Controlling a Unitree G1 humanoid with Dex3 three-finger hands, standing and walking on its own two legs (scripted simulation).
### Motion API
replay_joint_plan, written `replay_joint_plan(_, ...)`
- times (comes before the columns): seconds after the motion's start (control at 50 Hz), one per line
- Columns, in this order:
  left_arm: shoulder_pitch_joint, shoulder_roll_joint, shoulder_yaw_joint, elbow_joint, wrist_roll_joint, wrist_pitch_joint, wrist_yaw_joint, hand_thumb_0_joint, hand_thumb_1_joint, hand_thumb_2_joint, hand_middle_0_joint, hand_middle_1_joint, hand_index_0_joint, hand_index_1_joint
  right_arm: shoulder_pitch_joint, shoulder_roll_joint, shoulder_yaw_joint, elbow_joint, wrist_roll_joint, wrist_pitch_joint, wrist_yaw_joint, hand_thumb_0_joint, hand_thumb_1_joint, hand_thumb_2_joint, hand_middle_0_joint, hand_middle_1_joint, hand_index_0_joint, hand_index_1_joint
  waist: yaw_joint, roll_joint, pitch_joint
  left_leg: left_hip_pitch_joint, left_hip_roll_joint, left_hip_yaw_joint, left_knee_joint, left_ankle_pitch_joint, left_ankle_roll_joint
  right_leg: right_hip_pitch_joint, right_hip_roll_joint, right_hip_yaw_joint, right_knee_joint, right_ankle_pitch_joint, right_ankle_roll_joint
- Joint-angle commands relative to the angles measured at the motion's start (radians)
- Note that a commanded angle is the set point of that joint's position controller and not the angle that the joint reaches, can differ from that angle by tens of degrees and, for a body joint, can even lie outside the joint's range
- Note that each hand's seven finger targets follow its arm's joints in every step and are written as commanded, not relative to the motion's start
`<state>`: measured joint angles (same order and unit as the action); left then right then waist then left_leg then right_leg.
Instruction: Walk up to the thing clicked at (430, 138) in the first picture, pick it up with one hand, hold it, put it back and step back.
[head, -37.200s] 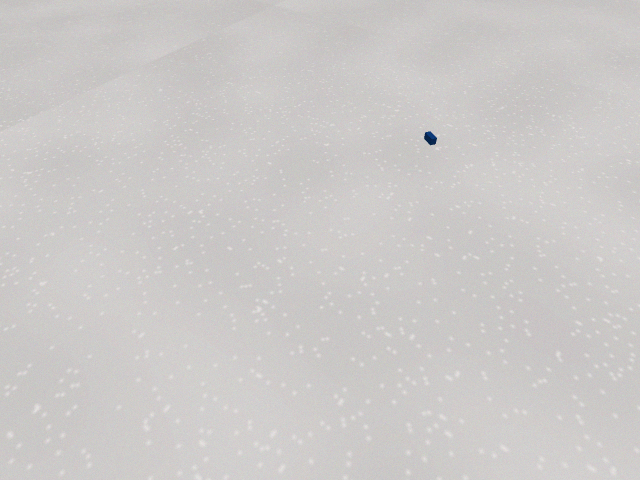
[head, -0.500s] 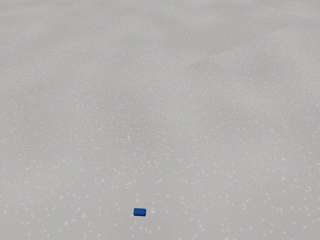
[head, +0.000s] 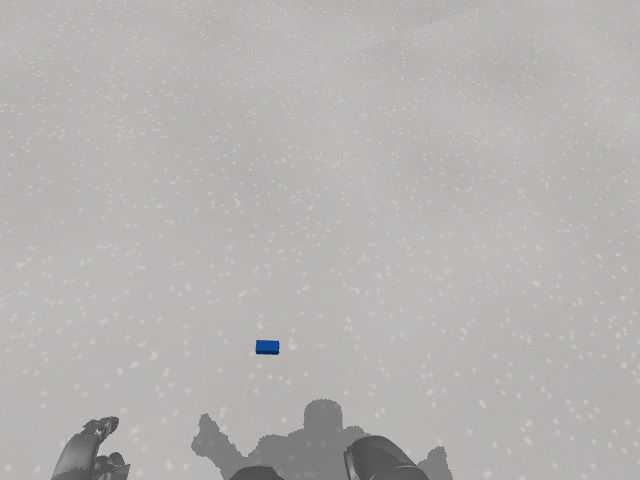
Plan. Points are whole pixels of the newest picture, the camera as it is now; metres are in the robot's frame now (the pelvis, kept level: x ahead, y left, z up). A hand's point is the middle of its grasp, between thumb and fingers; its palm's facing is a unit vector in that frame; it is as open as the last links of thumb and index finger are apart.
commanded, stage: step back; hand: left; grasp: from above
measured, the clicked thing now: (267, 347) +0.50 +0.13 -0.75
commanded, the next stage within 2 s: none
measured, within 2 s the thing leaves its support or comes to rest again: neither
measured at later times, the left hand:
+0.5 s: hand out of the picture +0.01 +0.24 -0.14, palm faces -0.05 -0.92 -0.39, open 7.4 cm
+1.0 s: hand out of the picture -0.16 +0.25 -0.16, palm faces -0.08 -0.92 -0.38, open 7.4 cm
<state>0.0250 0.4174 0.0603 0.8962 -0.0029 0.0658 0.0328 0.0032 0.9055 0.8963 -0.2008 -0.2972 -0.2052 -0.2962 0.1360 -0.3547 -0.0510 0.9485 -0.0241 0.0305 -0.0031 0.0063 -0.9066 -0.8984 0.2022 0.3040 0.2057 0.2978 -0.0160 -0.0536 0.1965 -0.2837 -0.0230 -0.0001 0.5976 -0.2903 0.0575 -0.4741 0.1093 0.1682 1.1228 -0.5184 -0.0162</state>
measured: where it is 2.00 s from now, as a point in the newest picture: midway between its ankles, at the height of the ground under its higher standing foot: outside the picture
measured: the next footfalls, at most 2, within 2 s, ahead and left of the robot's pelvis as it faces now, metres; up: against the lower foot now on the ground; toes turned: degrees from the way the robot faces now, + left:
right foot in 0.28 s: -0.04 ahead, -0.13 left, +0.00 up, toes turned -1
left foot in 0.60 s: -0.13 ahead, +0.11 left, +0.00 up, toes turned -3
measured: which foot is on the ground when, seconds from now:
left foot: down 0.00-0.30, up 0.32-0.58, down 0.60-1.00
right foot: up 0.00-0.26, down 0.28-0.62, up 0.64-1.00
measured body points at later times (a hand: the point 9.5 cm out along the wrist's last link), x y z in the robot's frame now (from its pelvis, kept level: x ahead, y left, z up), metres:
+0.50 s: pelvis -0.11 -0.01 +0.00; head -0.06 -0.02 +0.45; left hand +0.01 +0.29 -0.11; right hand -0.04 -0.33 -0.12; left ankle -0.14 +0.11 -0.67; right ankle -0.08 -0.13 -0.73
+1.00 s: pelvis -0.27 -0.02 -0.01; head -0.21 -0.01 +0.43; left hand -0.16 +0.30 -0.13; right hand -0.16 -0.34 -0.11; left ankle -0.17 +0.11 -0.73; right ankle -0.31 -0.15 -0.72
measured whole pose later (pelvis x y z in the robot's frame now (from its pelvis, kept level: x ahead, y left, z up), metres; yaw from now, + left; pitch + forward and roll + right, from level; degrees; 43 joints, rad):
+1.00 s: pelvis -0.27 -0.02 -0.01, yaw -6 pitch -3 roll -1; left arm 0.18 0.40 0.09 0.83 0.02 0.07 -0.01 0.00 0.90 0.90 -0.20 -0.30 -0.21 -0.30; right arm 0.11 -0.38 -0.04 0.79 -0.03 0.01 -0.01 0.01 -0.90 -0.90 0.21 0.30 0.21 0.30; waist 0.02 -0.02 0.18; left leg -0.40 0.05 0.02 0.63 -0.20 0.00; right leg -0.26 0.02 0.07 0.76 -0.44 0.01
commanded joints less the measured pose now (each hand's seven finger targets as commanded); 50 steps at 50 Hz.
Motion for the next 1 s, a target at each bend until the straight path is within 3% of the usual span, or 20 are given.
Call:
replay_joint_plan(0.0,0.099,0.158,0.051,-0.066,0.017,-0.018,0.004,0.000,0.900,0.900,-0.200,-0.300,-0.200,-0.300,0.017,-0.240,-0.066,-0.113,0.000,-0.031,-0.034,0.000,-0.900,-0.900,0.200,0.300,0.200,0.300,0.007,0.158,-0.256,0.260,0.242,-0.212,-0.124,0.672,0.125,-0.038,-0.015,0.009,0.055,0.032,0.029)
replay_joint_plan(0.12,0.094,0.144,0.061,-0.110,0.020,-0.030,-0.005,0.000,0.900,0.900,-0.200,-0.300,-0.200,-0.300,0.070,-0.267,-0.073,-0.134,0.002,-0.029,-0.035,0.000,-0.900,-0.900,0.200,0.300,0.200,0.300,-0.033,0.178,-0.262,0.307,0.296,-0.243,-0.103,0.618,0.187,0.017,-0.064,-0.054,-0.235,0.009,0.036)
replay_joint_plan(0.2,0.181,0.132,0.066,-0.082,0.028,-0.038,-0.018,0.000,0.900,0.900,-0.200,-0.300,-0.200,-0.300,0.012,-0.283,-0.072,-0.161,0.006,-0.021,-0.026,0.000,-0.900,-0.900,0.200,0.300,0.200,0.300,0.004,0.192,-0.289,0.179,0.277,-0.226,-0.096,0.402,0.145,0.183,-0.079,-0.121,-0.487,0.114,0.003)
replay_joint_plan(0.24,0.254,0.137,0.074,-0.051,0.037,-0.043,-0.019,0.000,0.900,0.900,-0.200,-0.300,-0.200,-0.300,-0.032,-0.273,-0.066,-0.161,0.015,-0.013,-0.022,0.000,-0.900,-0.900,0.200,0.300,0.200,0.300,0.043,0.165,-0.277,0.003,0.260,-0.213,-0.076,0.252,0.080,0.332,-0.094,-0.120,-0.623,0.275,-0.034)
replay_joint_plan(0.26,0.266,0.180,0.085,-0.060,0.049,-0.048,-0.019,0.000,0.900,0.900,-0.200,-0.300,-0.200,-0.300,-0.026,-0.249,-0.058,-0.164,0.020,-0.012,-0.019,0.000,-0.900,-0.900,0.200,0.300,0.200,0.300,0.047,0.049,-0.258,-0.114,0.191,-0.163,0.005,0.110,0.022,0.351,-0.203,0.052,-0.683,0.283,-0.081)
replay_joint_plan(0.28,0.216,0.259,0.100,-0.085,0.033,-0.048,-0.025,0.000,0.900,0.900,-0.200,-0.300,-0.200,-0.300,-0.072,-0.210,-0.051,-0.176,0.025,-0.011,-0.019,0.000,-0.900,-0.900,0.200,0.300,0.200,0.300,0.052,-0.152,-0.182,-0.187,-0.011,-0.040,0.183,-0.162,-0.045,0.235,-0.365,0.278,-0.791,0.299,-0.215)
replay_joint_plan(0.3,0.142,0.303,0.107,-0.126,0.043,-0.053,-0.025,0.000,0.900,0.900,-0.200,-0.300,-0.200,-0.300,-0.060,-0.221,-0.061,-0.160,0.015,-0.002,-0.028,0.000,-0.900,-0.900,0.200,0.300,0.200,0.300,0.054,-0.220,-0.142,-0.147,-0.067,-0.068,0.452,-0.336,-0.066,0.086,-0.507,0.405,-0.855,0.310,-0.318)
replay_joint_plan(0.34,0.046,0.208,0.085,-0.168,0.028,-0.059,-0.012,0.000,0.900,0.900,-0.200,-0.300,-0.200,-0.300,0.036,-0.234,-0.059,-0.119,0.024,0.001,-0.020,0.000,-0.900,-0.900,0.200,0.300,0.200,0.300,-0.001,-0.050,-0.139,-0.123,-0.091,-0.174,0.602,-0.234,-0.066,0.097,-0.401,0.216,-0.778,0.516,-0.265)
replay_joint_plan(0.38,0.014,0.195,0.086,-0.179,0.034,-0.056,-0.005,0.000,0.900,0.900,-0.200,-0.300,-0.200,-0.300,0.076,-0.222,-0.049,-0.109,0.032,-0.009,-0.026,0.000,-0.900,-0.900,0.200,0.300,0.200,0.300,-0.013,-0.090,-0.162,-0.125,-0.101,-0.139,0.615,-0.197,-0.072,0.137,-0.339,0.091,-0.731,0.599,-0.215)
replay_joint_plan(0.5,0.135,0.179,0.081,-0.189,0.040,-0.038,-0.003,0.000,0.900,0.900,-0.200,-0.300,-0.200,-0.300,0.064,-0.201,-0.031,-0.141,0.020,-0.022,-0.030,0.000,-0.900,-0.900,0.200,0.300,0.200,0.300,0.056,-0.152,-0.246,-0.156,-0.010,-0.062,0.145,-0.243,-0.071,0.460,-0.341,0.081,-0.611,0.751,-0.200)
replay_joint_plan(0.56,0.107,0.187,0.069,-0.203,0.019,-0.020,-0.014,0.000,0.900,0.900,-0.200,-0.300,-0.200,-0.300,0.140,-0.194,-0.047,-0.101,0.007,-0.033,-0.023,0.000,-0.900,-0.900,0.200,0.300,0.200,0.300,0.008,-0.083,-0.254,0.054,-0.015,0.005,-0.209,0.080,-0.050,0.347,-0.287,0.025,-0.528,0.634,-0.131)
replay_joint_plan(0.58,0.130,0.158,0.057,-0.210,0.020,-0.014,-0.018,0.000,0.900,0.900,-0.200,-0.300,-0.200,-0.300,0.130,-0.235,-0.062,-0.111,-0.011,-0.038,-0.022,0.000,-0.900,-0.900,0.200,0.300,0.200,0.300,0.019,-0.010,-0.250,0.145,0.075,-0.127,-0.235,0.141,-0.024,0.201,-0.238,0.009,-0.480,0.476,-0.076)
replay_joint_plan(0.6,0.151,0.112,0.050,-0.217,0.015,-0.013,-0.021,0.000,0.900,0.900,-0.200,-0.300,-0.200,-0.300,0.104,-0.324,-0.080,-0.129,-0.027,-0.041,-0.020,0.000,-0.900,-0.900,0.200,0.300,0.200,0.300,0.028,0.223,-0.259,0.214,0.310,-0.431,-0.263,0.265,0.062,0.011,-0.098,-0.087,-0.299,0.146,-0.020)
replay_joint_plan(0.62,0.051,0.160,0.075,-0.225,0.021,-0.016,-0.003,0.000,0.900,0.900,-0.200,-0.300,-0.200,-0.300,0.079,-0.409,-0.095,-0.149,-0.015,-0.039,-0.013,0.000,-0.900,-0.900,0.200,0.300,0.200,0.300,-0.045,0.294,-0.214,0.046,0.434,-0.540,-0.275,0.448,0.203,0.019,-0.015,-0.042,-0.110,-0.142,0.008)
replay_joint_plan(0.66,0.061,0.149,0.074,-0.199,0.019,-0.013,0.005,0.000,0.900,0.900,-0.200,-0.300,-0.200,-0.300,0.010,-0.321,-0.072,-0.145,-0.007,-0.048,-0.025,0.000,-0.900,-0.900,0.200,0.300,0.200,0.300,0.009,0.131,-0.192,0.067,0.347,-0.357,-0.209,0.572,0.179,-0.016,0.003,0.071,0.090,-0.063,-0.011)
replay_joint_plan(0.7,0.126,0.152,0.079,-0.169,0.009,-0.015,-0.001,0.000,0.900,0.900,-0.200,-0.300,-0.200,-0.300,-0.025,-0.273,-0.058,-0.161,-0.008,-0.048,-0.033,0.000,-0.900,-0.900,0.200,0.300,0.200,0.300,0.046,0.151,-0.175,0.080,0.277,-0.243,-0.174,0.577,0.144,-0.033,0.001,0.049,0.151,0.014,-0.005)
replay_joint_plan(0.8,0.141,0.150,0.082,-0.171,0.025,-0.019,-0.010,0.000,0.900,0.900,-0.200,-0.300,-0.200,-0.300,0.048,-0.263,-0.069,-0.179,-0.001,-0.042,-0.038,0.000,-0.900,-0.900,0.200,0.300,0.200,0.300,-0.007,0.175,-0.210,0.225,0.300,-0.242,-0.139,0.553,0.206,-0.052,-0.026,0.001,0.034,-0.001,0.053)
replay_joint_plan(0.88,0.155,0.138,0.079,-0.169,0.024,-0.023,-0.020,0.000,0.900,0.900,-0.200,-0.300,-0.200,-0.300,0.049,-0.294,-0.080,-0.200,-0.007,-0.036,-0.035,0.000,-0.900,-0.900,0.200,0.300,0.200,0.300,-0.014,0.234,-0.252,0.218,0.309,-0.238,-0.122,0.487,0.198,0.039,-0.075,-0.060,-0.203,0.005,0.045)
replay_joint_plan(0.92,0.185,0.135,0.079,-0.146,0.026,-0.028,-0.028,0.000,0.900,0.900,-0.200,-0.300,-0.200,-0.300,0.023,-0.300,-0.077,-0.212,-0.010,-0.027,-0.027,0.000,-0.900,-0.900,0.200,0.300,0.200,0.300,-0.008,0.262,-0.270,0.161,0.274,-0.212,-0.117,0.395,0.164,0.130,-0.082,-0.120,-0.359,0.035,0.029)
replay_joint_plan(0.98,0.338,0.135,0.086,-0.070,0.033,-0.035,-0.032,0.000,0.900,0.900,-0.200,-0.300,-0.200,-0.300,-0.043,-0.298,-0.073,-0.222,0.004,-0.007,-0.022,0.000,-0.900,-0.900,0.200,0.300,0.200,0.300,0.066,0.246,-0.302,-0.013,0.236,-0.183,-0.054,0.222,0.080,0.352,-0.092,-0.160,-0.668,0.244,-0.020)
